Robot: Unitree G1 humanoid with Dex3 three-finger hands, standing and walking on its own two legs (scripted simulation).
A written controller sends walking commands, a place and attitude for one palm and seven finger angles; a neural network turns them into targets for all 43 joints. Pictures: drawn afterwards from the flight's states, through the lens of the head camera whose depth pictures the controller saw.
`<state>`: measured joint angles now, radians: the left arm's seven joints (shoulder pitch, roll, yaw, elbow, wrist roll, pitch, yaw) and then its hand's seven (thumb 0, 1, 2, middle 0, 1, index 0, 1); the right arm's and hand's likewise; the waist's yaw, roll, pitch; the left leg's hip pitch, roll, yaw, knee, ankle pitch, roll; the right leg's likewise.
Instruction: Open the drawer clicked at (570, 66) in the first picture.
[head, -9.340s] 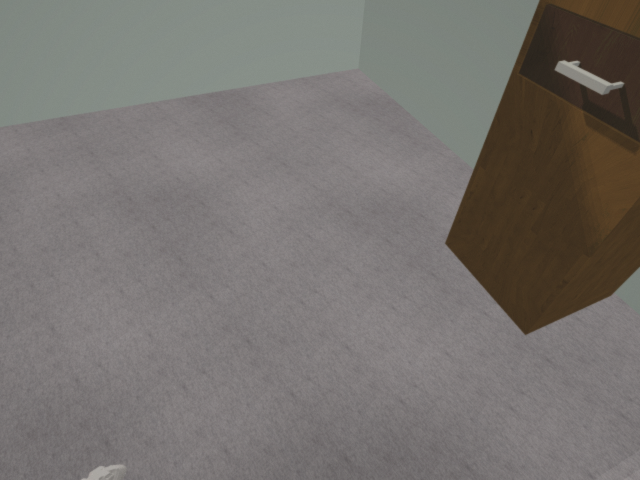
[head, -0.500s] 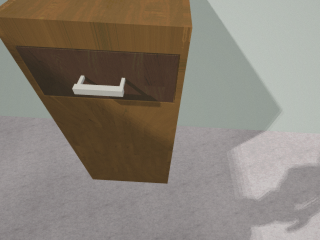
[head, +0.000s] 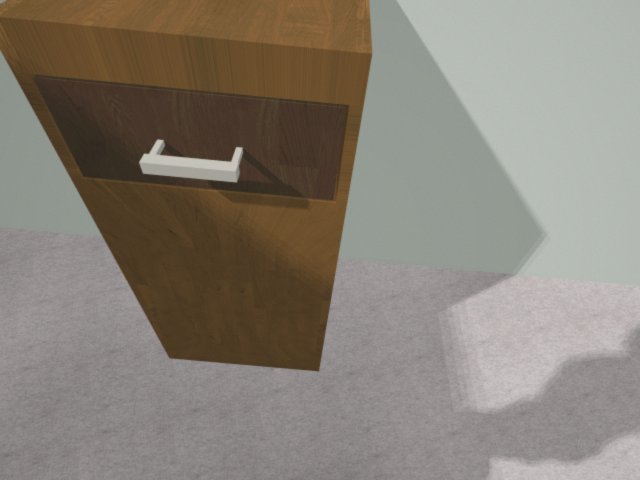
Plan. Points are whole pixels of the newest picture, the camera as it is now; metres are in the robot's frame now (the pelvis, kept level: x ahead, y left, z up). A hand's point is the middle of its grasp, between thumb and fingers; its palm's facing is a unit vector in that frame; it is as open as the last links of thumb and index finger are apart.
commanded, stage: come to a stop and stand still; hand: left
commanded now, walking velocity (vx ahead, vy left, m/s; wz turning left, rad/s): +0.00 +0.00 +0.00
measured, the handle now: (194, 159) +0.52 +0.24 +0.09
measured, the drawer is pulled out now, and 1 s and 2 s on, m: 0.00 0.00 0.00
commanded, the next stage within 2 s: look again from close up in 0.26 s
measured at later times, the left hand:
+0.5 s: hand out of the picture -0.03 +0.18 -0.17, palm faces +0.02 -0.98 -0.20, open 7.4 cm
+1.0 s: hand out of the picture +0.02 +0.21 -0.16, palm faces +0.01 -0.98 -0.19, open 7.4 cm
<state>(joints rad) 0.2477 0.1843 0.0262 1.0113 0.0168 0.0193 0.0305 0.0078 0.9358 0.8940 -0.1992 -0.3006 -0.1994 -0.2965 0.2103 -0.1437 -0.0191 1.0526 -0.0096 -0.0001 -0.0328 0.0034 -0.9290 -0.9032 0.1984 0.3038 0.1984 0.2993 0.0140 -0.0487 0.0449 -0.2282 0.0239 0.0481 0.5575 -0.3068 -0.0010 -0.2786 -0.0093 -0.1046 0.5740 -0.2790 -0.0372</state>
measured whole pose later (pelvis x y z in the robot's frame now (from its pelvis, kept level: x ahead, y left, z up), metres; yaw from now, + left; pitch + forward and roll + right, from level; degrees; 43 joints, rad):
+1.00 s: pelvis +0.00 +0.04 +0.01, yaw -1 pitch -3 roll +0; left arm 0.31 0.16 -0.01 1.04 0.01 -0.01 0.04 0.01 0.92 0.89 -0.20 -0.30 -0.20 -0.30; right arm 0.29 -0.16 0.01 1.08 -0.01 -0.01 -0.02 0.01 -0.92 -0.90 0.20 0.30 0.20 0.30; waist 0.00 -0.01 0.01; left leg -0.13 -0.02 0.09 0.45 -0.27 0.05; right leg -0.18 -0.04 -0.06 0.45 -0.21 0.02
